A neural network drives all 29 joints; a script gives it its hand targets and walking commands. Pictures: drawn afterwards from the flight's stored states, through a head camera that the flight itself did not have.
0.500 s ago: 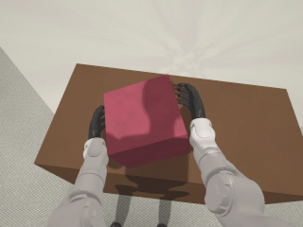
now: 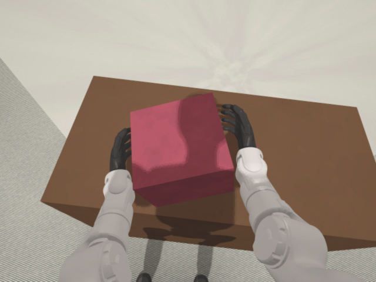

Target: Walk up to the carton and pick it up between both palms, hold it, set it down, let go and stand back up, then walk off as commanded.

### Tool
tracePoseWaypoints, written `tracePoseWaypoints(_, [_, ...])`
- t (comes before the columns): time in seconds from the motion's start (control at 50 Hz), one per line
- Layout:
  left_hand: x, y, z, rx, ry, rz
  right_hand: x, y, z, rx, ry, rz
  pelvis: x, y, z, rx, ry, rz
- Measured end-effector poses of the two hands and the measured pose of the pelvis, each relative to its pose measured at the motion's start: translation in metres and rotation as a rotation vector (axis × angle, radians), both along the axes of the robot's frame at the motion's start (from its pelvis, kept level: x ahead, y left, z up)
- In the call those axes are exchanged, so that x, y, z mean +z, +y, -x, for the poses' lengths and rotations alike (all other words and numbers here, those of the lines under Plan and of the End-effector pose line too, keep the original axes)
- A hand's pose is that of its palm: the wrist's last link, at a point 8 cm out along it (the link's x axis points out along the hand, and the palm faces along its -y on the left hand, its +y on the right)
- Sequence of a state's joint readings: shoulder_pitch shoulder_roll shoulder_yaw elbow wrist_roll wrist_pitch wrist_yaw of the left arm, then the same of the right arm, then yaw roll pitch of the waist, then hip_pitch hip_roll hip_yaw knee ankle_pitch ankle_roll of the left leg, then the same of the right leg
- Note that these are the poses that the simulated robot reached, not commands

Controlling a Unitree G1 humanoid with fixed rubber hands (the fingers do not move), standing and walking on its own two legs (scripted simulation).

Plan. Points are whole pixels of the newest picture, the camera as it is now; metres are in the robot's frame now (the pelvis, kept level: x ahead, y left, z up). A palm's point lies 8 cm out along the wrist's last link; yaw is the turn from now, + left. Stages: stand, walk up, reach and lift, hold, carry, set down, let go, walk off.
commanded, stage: set down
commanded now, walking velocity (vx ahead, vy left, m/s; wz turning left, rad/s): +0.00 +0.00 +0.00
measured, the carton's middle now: (182, 152) +0.39 +0.03 -0.03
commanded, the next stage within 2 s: none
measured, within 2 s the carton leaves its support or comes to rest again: rests again in 0.74 s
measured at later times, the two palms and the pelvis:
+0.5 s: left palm (121, 162) +0.35 +0.17 -0.04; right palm (246, 146) +0.40 -0.12 +0.00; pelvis +0.00 +0.00 +0.00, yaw +0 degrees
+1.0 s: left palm (124, 162) +0.36 +0.16 -0.05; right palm (246, 156) +0.39 -0.12 -0.03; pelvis -0.01 +0.00 -0.01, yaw +0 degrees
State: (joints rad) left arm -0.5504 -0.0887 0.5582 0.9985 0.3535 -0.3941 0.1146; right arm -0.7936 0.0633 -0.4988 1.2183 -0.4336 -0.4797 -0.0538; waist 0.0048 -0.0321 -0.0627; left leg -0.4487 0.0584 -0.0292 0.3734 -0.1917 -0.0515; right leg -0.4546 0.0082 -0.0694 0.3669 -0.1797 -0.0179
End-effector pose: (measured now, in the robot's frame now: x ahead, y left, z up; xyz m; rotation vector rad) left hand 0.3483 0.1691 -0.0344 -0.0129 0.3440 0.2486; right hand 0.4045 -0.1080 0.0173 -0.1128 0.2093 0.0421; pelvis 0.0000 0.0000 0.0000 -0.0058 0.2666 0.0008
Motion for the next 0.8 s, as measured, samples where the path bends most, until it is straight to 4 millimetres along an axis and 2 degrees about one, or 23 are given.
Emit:
tracePoseWaypoints(0.48, [-0.002, -0.003, -0.005, -0.017, -0.037, -0.003, -0.016, -0.008, 0.004, -0.027, 0.024, -0.006, -0.002, -0.001, -0.001, 0.0, 0.024, -0.002])
tracePoseWaypoints(0.8, [-0.006, -0.007, -0.011, -0.027, -0.079, -0.006, -0.037, -0.015, 0.013, -0.063, 0.047, -0.013, -0.007, -0.002, 0.002, -0.002, 0.06, -0.002])
